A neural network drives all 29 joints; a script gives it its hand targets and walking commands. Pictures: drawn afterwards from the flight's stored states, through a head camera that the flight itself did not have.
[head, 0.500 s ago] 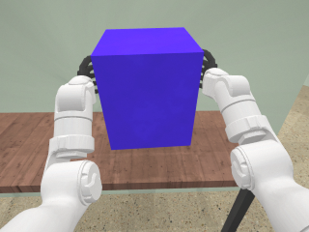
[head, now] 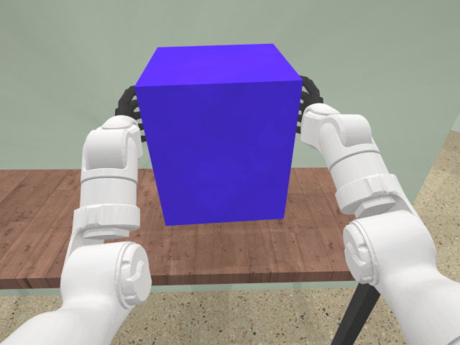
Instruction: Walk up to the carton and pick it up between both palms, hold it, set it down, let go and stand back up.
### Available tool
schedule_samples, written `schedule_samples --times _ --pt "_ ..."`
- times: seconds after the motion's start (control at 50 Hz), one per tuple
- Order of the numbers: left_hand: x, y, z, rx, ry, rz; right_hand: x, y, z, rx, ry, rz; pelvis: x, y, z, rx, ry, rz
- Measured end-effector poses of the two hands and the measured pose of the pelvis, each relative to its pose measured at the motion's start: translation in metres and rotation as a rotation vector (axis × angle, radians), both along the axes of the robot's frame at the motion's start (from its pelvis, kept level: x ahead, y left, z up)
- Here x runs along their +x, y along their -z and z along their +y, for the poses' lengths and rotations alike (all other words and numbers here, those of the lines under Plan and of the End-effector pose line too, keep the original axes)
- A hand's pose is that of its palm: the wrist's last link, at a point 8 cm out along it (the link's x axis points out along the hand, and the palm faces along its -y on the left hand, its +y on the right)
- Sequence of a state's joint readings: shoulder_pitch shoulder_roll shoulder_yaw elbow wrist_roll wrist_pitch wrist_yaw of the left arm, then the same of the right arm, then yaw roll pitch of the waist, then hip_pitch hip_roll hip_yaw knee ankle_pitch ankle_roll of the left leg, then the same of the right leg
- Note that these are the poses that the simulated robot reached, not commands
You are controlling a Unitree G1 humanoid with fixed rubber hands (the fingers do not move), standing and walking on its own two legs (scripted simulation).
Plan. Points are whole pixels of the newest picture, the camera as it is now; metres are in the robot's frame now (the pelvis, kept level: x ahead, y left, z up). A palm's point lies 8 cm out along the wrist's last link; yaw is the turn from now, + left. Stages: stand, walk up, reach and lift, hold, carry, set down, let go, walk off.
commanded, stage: hold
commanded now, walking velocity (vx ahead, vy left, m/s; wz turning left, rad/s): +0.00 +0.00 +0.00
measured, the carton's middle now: (220, 132) +0.39 -0.01 +0.25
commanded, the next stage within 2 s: none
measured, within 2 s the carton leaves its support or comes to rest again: neither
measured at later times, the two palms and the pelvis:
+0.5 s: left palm (127, 126) +0.37 +0.14 +0.28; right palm (310, 117) +0.35 -0.16 +0.29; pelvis -0.01 +0.00 +0.00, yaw +0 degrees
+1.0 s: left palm (126, 129) +0.37 +0.14 +0.27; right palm (308, 118) +0.36 -0.16 +0.28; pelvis +0.00 +0.00 +0.00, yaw +0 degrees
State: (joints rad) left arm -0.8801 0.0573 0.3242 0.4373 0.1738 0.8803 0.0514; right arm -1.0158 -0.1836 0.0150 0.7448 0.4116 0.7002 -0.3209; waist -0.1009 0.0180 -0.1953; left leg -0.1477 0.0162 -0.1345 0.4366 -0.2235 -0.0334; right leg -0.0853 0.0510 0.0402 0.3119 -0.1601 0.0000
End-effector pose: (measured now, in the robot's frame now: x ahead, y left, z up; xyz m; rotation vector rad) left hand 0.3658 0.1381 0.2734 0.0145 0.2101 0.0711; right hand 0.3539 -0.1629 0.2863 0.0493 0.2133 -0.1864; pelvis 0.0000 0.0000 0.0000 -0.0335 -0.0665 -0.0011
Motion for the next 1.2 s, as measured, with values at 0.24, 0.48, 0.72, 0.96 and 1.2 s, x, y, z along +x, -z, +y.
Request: schedule_samples --times 0.24,0.48,0.72,0.96,1.2 --pt "-0.0016 -0.0023 0.0001 0.003 -0.001 0.008 -0.0017 0.0006 0.0001 0.015 0.002 0.007 -0.0031 0.0001 0.0017 0.003 0.011 0.001" --pt "0.0006 -0.0038 0.0003 -0.002 -0.003 0.010 0.0005 -0.0008 0.0002 0.006 0.000 0.010 -0.0059 -0.0003 -0.0013 0.004 0.008 0.013" --pt "0.0018 -0.0012 0.0009 0.003 -0.006 0.003 0.0033 0.0001 0.0008 -0.003 -0.007 0.004 -0.0028 -0.0003 -0.0020 0.003 0.002 0.023" --pt "0.0018 0.0016 0.0021 0.009 -0.006 0.006 0.0036 0.0040 0.0019 -0.003 -0.009 0.008 0.0011 -0.0003 -0.0008 0.001 0.001 0.006" --pt "0.0000 -0.0017 0.0041 0.000 -0.006 -0.005 0.0011 0.0004 0.0039 0.009 -0.004 -0.004 0.0006 -0.0001 0.0014 0.002 0.005 -0.002"
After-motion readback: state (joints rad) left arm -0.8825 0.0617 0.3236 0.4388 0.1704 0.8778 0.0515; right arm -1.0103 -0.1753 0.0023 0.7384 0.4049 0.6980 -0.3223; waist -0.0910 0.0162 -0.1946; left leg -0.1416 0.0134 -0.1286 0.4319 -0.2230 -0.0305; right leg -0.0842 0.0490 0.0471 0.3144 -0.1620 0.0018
